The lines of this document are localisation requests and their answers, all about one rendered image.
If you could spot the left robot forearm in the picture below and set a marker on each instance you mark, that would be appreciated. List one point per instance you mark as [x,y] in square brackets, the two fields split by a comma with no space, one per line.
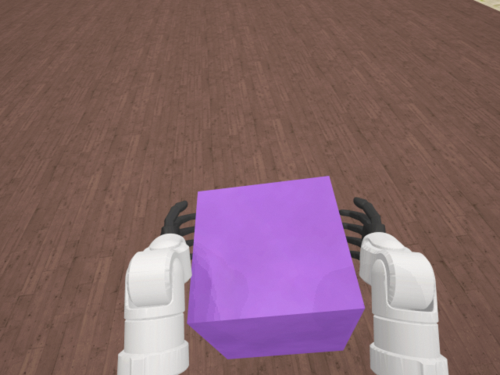
[153,309]

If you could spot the left robot hand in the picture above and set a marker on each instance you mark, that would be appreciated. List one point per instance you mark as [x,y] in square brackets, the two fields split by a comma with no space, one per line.
[172,222]

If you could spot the right robot forearm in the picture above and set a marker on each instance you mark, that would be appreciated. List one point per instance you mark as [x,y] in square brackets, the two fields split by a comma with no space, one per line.
[405,308]

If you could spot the carton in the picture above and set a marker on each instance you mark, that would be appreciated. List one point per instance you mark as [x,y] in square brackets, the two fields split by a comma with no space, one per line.
[272,273]

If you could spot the right robot hand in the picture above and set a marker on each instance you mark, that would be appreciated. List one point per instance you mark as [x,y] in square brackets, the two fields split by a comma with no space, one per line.
[371,223]

